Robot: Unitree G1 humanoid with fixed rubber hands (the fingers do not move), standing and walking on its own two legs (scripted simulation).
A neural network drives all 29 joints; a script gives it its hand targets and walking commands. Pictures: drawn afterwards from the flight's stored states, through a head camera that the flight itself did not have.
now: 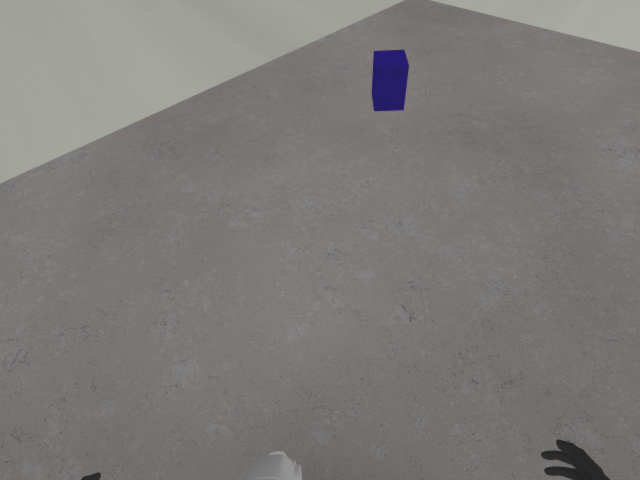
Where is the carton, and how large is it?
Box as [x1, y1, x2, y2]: [372, 50, 408, 110]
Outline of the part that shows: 374,51 372,79 372,99 374,110 403,109 408,64 404,50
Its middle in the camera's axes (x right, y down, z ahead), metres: +0.40 -0.94 +2.26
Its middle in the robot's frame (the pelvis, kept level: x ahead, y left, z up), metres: +2.25 -0.30 -0.63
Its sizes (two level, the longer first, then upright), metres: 0.202 0.173 0.262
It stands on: the floor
